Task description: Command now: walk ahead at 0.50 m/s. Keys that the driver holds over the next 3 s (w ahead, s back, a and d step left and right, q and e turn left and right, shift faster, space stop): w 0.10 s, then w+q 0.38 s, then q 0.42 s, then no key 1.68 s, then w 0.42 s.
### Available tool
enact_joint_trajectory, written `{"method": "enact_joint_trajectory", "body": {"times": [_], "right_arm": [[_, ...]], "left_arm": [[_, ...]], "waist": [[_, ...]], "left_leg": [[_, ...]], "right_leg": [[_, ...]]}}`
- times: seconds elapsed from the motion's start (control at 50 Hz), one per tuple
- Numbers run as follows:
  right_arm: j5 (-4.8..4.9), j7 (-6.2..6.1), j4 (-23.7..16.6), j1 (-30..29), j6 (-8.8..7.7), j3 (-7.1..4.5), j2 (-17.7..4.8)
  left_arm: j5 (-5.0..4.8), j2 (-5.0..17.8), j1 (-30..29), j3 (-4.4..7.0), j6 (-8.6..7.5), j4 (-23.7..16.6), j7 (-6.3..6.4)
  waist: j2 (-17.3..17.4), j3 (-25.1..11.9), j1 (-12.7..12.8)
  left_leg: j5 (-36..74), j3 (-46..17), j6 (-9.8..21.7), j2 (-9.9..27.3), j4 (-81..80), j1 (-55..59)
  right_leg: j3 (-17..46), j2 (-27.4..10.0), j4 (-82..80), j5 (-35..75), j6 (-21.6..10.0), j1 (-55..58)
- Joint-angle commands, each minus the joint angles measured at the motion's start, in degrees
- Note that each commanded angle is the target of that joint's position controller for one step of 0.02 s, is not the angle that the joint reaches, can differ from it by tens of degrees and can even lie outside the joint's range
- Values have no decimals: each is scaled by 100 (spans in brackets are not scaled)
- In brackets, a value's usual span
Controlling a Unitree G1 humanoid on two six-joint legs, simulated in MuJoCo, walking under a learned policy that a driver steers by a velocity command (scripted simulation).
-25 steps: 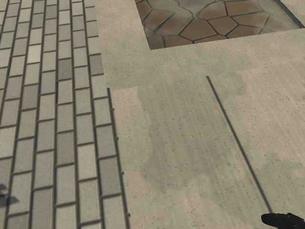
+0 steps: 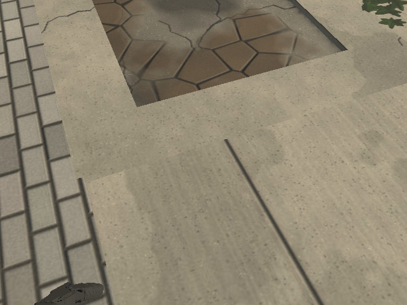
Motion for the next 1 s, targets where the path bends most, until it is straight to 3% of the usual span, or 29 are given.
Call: {"method": "enact_joint_trajectory", "body": {"times": [0.02,0.04,0.06,0.08,0.1,0.12,0.14,0.16,0.2,0.24,0.3,0.38,0.46,0.5,0.54,0.56,0.58,0.6,0.62,0.64,0.66,0.68,0.7,0.72,0.74,0.78,0.86,0.92,1.0], "right_arm": [[27,-74,-188,-53,47,-275,-1093],[13,-87,-203,-109,76,-237,-1008],[-97,-104,-336,-111,66,-119,-755],[-127,-50,-464,617,-56,91,-99],[-48,-16,-369,371,-177,17,-473],[123,22,-539,-177,-240,-99,-850],[134,16,-613,-511,-251,-92,-825],[52,4,-624,-656,-221,-110,-767],[44,-8,-518,-359,-58,-128,-595],[46,-32,-495,-301,68,-112,-422],[8,-48,-633,-674,99,-126,-373],[-14,79,-830,-1331,33,-67,-206],[-12,212,-1192,-1983,35,-24,-143],[-32,288,-1363,-2082,41,-54,-205],[-91,342,-1373,-1635,42,-170,-412],[-86,336,-1228,-950,35,-291,-615],[-91,253,-1055,-170,37,-456,-923],[-90,93,-1014,161,99,-561,-1456],[-198,100,-1319,-170,69,-550,-1760],[-165,130,-1446,-191,107,-472,-1318],[-114,127,-1467,-503,101,-403,-1079],[-33,107,-1445,-769,111,-377,-933],[-12,63,-1485,-985,144,-339,-796],[-98,39,-1544,-1076,176,-330,-796],[-148,32,-1582,-1145,186,-350,-829],[-155,-17,-1586,-1164,197,-387,-924],[-65,-178,-1604,-1163,355,-418,-1009],[-80,-247,-1644,-1221,474,-400,-973],[-126,-220,-1589,-1138,513,-320,-800]], "left_arm": [[13,717,35,241,-125,-376,-36],[36,945,818,370,-122,-132,3],[90,1310,1847,493,-104,84,65],[98,1844,2265,615,-64,198,79],[25,1320,2383,480,-47,197,78],[27,1079,1961,385,-48,168,101],[49,957,1544,340,-47,118,116],[82,776,1237,289,-61,118,102],[138,611,943,256,-154,156,85],[146,680,900,292,-243,279,93],[186,795,997,335,-269,465,159],[146,922,1068,345,-229,602,230],[56,1069,1475,401,-81,857,261],[15,1142,1423,430,41,897,291],[-7,1290,1256,472,169,820,391],[-9,1317,1173,479,226,778,437],[-29,1249,1112,444,227,724,463],[218,762,1415,285,155,570,424],[241,443,2006,114,4,402,296],[94,1100,1530,270,-77,502,221],[-46,1079,1032,266,-92,292,220],[23,956,895,254,-62,317,300],[97,1000,868,289,16,314,373],[98,1008,960,307,110,305,386],[118,936,1081,303,175,302,402],[145,800,1162,270,233,314,440],[143,749,765,244,309,196,470],[95,761,449,247,339,103,431],[88,791,348,253,253,42,346]], "waist": [[671,-73,488],[583,-582,887],[222,-1432,1289],[-1217,-2207,1010],[-1102,-2341,1228],[-729,-1400,1204],[-342,-874,1045],[-157,-476,885],[-426,-302,564],[-342,-140,460],[-165,53,522],[-83,205,764],[19,412,1020],[-40,454,937],[-310,35,631],[-322,-357,276],[-116,-773,-161],[1113,-1363,-2],[1890,-2514,470],[680,-2812,-2],[511,-1987,83],[6,-1243,294],[86,-917,449],[296,-802,611],[411,-790,700],[498,-887,770],[637,-1071,664],[831,-928,557],[1054,-842,441]], "left_leg": [[3782,-681,750,1645,526,104],[4403,-450,605,1372,1451,-113],[3419,-237,402,1087,2985,-1115],[175,-51,-27,58,5186,-3555],[-1464,-828,16,68,5856,-4281],[-1098,-843,88,378,6066,-4707],[-564,-677,94,660,5833,-4597],[-200,-637,54,825,5506,-4429],[226,-714,-34,1017,5216,-3799],[485,-741,-143,1024,5060,-3771],[1301,-865,-250,987,4380,-4186],[2420,-442,-185,873,2985,-3950],[2206,-204,4,810,2315,-4285],[1700,-15,148,691,2116,-4304],[1186,396,318,251,2116,-3512],[1256,479,442,7,1959,-2691],[2075,305,642,-94,1456,-1418],[4401,-1277,1055,1083,1736,322],[5194,-4264,2514,2570,1360,1935],[4965,-3676,2269,2294,1205,1765],[4719,-2816,1984,2007,1154,1037],[4432,-2309,1701,1669,998,143],[4239,-2055,1586,1494,836,-548],[4195,-1936,1545,1363,675,-1129],[4315,-1875,1568,1293,602,-1435],[4619,-1684,1557,1186,623,-1682],[3582,-1796,1312,1019,736,-1710],[2186,-2049,1135,942,705,-1794],[2431,-2342,1101,1049,1076,-1610]], "right_leg": [[-186,222,-274,-477,-266,635],[-318,348,-393,-378,-441,1774],[448,-397,-89,-136,-786,3520],[3094,-1771,-415,-1214,-1739,5661],[4038,-1865,-1071,-1949,-1749,5679],[3149,-1716,-1205,-2049,-1462,4947],[2431,-1514,-1349,-1642,-1304,4102],[1928,-1303,-1575,-1252,-1223,3410],[1265,-1068,-1963,-803,-1133,2621],[758,-1052,-2222,-384,-1168,2285],[163,-1015,-2350,139,-1119,2399],[-584,-847,-2421,322,-889,2565],[-805,-1150,-2176,630,-827,3468],[-939,-1249,-1733,1629,-710,3837],[-1102,-1169,-731,3888,-514,3938],[-1169,-1033,179,4331,-377,3791],[-1276,-736,1436,3701,-111,3167],[-1264,-196,3341,-246,234,1545],[-257,907,5289,-4086,522,-267],[616,467,5447,-3812,404,-401],[486,257,5104,-3362,301,-626],[357,48,4622,-3003,334,-668],[344,-73,4232,-2752,375,-464],[356,-92,4069,-2594,398,-61],[312,-32,3886,-2508,463,123],[268,61,3377,-2307,590,236],[369,197,2417,-1641,730,258],[437,279,1773,-1363,718,382],[376,312,997,-1589,589,829]]}}
Next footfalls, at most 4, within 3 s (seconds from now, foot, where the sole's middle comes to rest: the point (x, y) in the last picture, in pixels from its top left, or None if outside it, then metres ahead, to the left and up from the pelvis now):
0.06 right None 0.21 -0.13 -0.77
0.58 left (155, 304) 0.48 0.14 -0.77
1.06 right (209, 259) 0.62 -0.05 -0.77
1.36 left None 0.44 0.16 -0.77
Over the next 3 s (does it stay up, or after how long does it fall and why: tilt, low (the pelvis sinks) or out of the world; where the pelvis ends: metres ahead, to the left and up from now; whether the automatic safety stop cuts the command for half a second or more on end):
stays up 0.59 0.06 0.01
